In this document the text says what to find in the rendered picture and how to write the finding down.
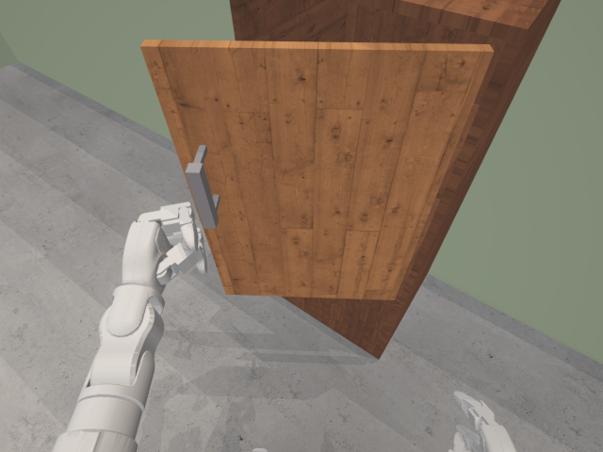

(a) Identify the robot left hand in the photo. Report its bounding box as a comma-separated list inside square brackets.
[122, 202, 207, 295]

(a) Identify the cupboard door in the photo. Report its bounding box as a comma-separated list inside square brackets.
[140, 40, 494, 300]

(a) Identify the handle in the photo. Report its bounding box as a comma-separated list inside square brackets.
[185, 145, 220, 229]

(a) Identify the robot left forearm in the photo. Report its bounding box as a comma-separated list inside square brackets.
[52, 283, 165, 452]

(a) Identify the robot right hand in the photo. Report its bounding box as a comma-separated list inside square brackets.
[448, 391, 517, 452]

